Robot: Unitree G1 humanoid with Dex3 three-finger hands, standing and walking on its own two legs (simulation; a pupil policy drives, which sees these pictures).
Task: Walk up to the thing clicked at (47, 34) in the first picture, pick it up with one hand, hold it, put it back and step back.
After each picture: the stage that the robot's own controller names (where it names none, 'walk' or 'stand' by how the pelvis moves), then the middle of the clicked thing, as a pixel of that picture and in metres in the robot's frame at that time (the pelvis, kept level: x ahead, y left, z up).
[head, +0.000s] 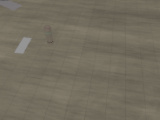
stand; (49, 35) +1.43 +0.40 -0.66
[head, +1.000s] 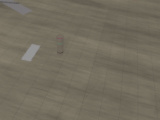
walk; (60, 45) +1.32 +0.17 -0.62
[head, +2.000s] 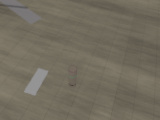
walk; (72, 77) +0.78 +0.09 -0.63
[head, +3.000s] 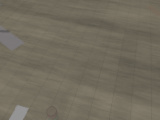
walk; (53, 118) +0.49 +0.21 -0.64
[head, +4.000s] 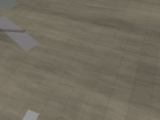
stand; out of the picture +0.39 +0.20 -0.63
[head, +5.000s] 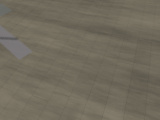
stand; out of the picture +0.34 +0.20 -0.66
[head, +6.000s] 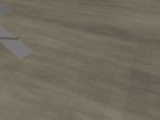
stand; out of the picture +0.34 +0.20 -0.66
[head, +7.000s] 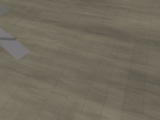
stand; out of the picture +0.35 +0.20 -0.66
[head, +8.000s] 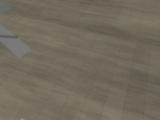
stand; out of the picture +0.35 +0.20 -0.66
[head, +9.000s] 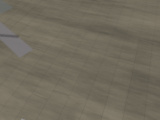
stand; out of the picture +0.34 +0.19 -0.66
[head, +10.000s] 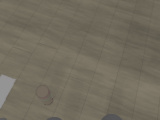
go down; (45, 96) +0.40 +0.19 -0.49
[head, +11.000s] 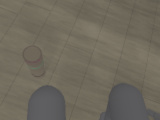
go down; (36, 64) +0.45 +0.21 -0.26
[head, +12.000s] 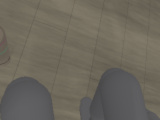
close in; out of the picture +0.44 +0.24 -0.19
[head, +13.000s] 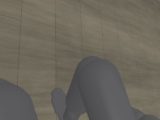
close; out of the picture +0.43 +0.26 -0.16
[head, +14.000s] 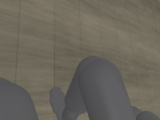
close; out of the picture +0.43 +0.27 -0.16
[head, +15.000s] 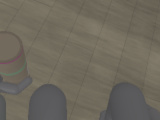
lift; (13, 68) +0.34 +0.23 -0.01
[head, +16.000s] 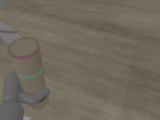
hold; (32, 79) +0.32 +0.17 +0.11
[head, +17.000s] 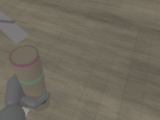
hold; (33, 83) +0.32 +0.17 +0.06
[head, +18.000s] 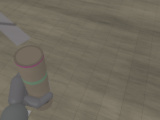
crouch; (37, 83) +0.32 +0.16 +0.06
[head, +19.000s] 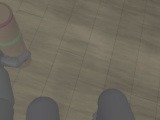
crouch; (11, 42) +0.45 +0.19 -0.03
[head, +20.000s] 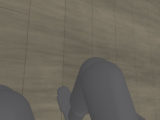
lower; out of the picture +0.46 +0.27 -0.15
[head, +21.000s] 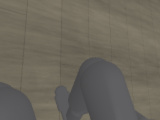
lower; out of the picture +0.46 +0.28 -0.15
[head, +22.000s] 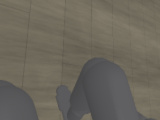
lower; out of the picture +0.45 +0.28 -0.16
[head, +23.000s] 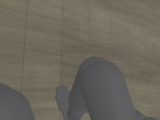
lower; out of the picture +0.47 +0.28 -0.15
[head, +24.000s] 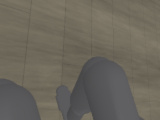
loosen; out of the picture +0.45 +0.25 -0.15
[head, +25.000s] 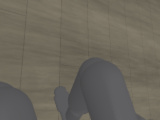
withdraw; out of the picture +0.45 +0.24 -0.17
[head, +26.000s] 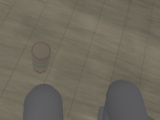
walk; (40, 60) +0.45 +0.17 -0.26
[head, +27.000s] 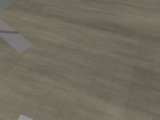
stand; out of the picture +0.37 +0.15 -0.59
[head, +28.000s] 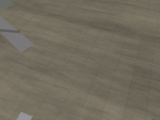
stand; out of the picture +0.38 +0.17 -0.60
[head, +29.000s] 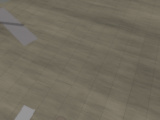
stand; out of the picture +0.38 +0.16 -0.62
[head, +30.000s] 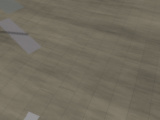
walk; out of the picture +0.39 +0.16 -0.66
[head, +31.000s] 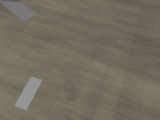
walk; (69, 92) +0.54 +0.11 -0.63
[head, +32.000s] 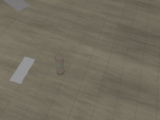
walk; (59, 66) +0.81 +0.17 -0.64
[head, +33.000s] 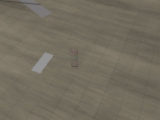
stand; (74, 59) +1.05 +0.13 -0.63
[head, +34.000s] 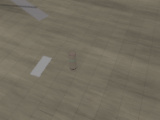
stand; (72, 61) +1.04 +0.13 -0.66
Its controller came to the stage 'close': yes
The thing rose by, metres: 0.71
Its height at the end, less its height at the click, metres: +0.00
